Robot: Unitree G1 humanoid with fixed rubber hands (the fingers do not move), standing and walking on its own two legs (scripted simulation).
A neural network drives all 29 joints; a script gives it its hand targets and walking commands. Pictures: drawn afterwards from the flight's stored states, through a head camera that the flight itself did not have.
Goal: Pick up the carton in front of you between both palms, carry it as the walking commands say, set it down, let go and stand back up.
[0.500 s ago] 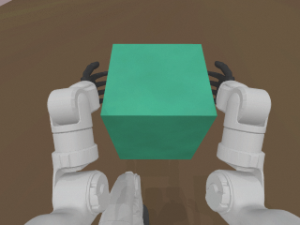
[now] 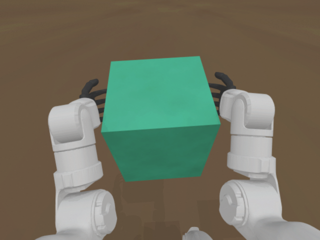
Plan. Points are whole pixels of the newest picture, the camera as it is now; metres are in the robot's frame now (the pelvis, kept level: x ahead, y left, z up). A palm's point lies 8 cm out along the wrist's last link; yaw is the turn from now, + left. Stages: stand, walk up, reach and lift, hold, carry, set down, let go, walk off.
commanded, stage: carry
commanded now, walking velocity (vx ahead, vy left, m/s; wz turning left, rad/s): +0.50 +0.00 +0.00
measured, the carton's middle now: (159, 123) +0.38 -0.01 +0.12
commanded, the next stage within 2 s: none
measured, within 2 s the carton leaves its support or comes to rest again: neither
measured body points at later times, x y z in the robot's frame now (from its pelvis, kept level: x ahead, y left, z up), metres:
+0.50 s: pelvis +0.29 -0.01 +0.01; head +0.32 -0.02 +0.46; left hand +0.63 +0.15 +0.10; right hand +0.64 -0.16 +0.10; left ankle +0.41 +0.12 -0.71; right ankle +0.20 -0.11 -0.74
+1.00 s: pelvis +0.61 -0.02 -0.01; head +0.56 -0.03 +0.43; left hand +0.87 +0.13 +0.10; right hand +0.87 -0.17 +0.10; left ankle +0.44 +0.10 -0.73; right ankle +0.73 -0.11 -0.74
